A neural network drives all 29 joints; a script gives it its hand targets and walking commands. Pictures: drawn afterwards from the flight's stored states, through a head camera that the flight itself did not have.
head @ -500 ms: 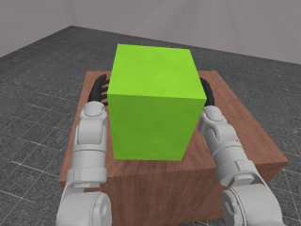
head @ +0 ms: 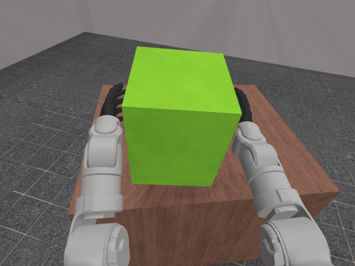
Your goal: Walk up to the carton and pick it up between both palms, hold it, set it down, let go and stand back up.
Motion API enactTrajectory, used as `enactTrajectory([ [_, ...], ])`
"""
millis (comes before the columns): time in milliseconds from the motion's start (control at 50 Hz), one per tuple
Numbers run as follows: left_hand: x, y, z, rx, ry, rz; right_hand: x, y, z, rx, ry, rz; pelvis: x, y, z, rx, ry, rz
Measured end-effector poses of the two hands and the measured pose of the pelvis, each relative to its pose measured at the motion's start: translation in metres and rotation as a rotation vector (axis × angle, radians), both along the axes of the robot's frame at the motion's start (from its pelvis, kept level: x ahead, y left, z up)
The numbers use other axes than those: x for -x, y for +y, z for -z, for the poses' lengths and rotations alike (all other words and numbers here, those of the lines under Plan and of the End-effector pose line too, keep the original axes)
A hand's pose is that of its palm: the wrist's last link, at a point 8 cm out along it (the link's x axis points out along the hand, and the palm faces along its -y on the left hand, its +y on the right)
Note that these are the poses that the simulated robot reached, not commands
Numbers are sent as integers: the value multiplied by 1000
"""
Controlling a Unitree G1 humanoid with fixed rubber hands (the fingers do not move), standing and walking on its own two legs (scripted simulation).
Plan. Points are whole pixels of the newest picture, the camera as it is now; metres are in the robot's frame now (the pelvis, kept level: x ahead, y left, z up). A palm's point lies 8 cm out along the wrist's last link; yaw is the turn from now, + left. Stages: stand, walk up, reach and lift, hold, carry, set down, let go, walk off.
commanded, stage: reach and lift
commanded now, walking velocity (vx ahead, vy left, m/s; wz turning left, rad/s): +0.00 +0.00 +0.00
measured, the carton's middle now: (176, 120) +0.42 +0.00 +0.16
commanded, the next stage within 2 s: hold in 0.20 s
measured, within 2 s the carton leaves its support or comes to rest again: neither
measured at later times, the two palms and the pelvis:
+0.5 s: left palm (102, 113) +0.37 +0.15 +0.22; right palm (241, 116) +0.37 -0.13 +0.21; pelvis -0.01 +0.00 +0.00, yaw +0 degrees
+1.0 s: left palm (101, 113) +0.35 +0.15 +0.22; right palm (244, 115) +0.36 -0.14 +0.22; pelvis -0.01 +0.00 +0.00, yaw +0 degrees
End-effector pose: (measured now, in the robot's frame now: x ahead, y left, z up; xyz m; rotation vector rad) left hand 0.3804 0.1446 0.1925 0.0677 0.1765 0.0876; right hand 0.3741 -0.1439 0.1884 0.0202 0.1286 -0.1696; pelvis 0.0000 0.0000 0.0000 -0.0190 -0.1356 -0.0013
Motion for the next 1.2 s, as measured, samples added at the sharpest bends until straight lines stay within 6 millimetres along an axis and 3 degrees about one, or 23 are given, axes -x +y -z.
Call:
enactTrajectory([
  [580, 17, 9, -24, 18, -25, -35, 7, 9, -28, 0, -29, -28, 5, 0, 0, -1, -23, -2],
  [1060, 23, 8, -33, 19, -23, -41, 13, 8, -32, -26, -31, -29, 8, -5, 0, -6, -31, -8],
  [1200, 21, 9, -25, 27, -4, -33, 11, 9, -28, -10, -13, -26, 6, -6, 0, -5, -32, -7],
])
